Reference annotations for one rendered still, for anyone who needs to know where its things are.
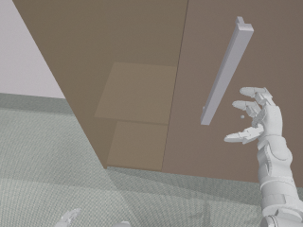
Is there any right robot upper arm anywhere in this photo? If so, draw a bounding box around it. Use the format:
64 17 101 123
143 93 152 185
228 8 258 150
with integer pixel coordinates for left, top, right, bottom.
259 215 303 227

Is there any robot right hand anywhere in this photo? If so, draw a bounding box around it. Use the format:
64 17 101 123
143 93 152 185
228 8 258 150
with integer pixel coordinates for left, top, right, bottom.
223 87 283 144

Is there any right robot forearm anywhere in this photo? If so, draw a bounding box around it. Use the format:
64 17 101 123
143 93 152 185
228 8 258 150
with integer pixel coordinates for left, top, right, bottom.
257 134 303 223

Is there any wardrobe door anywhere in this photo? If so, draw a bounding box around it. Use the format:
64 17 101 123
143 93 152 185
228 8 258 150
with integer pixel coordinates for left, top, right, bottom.
161 0 303 188

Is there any robot left hand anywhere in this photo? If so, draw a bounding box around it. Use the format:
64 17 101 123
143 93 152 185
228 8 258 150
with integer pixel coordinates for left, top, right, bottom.
54 208 81 227

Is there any handle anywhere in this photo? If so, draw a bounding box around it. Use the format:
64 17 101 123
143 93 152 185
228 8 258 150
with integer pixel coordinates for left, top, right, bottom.
200 16 254 126

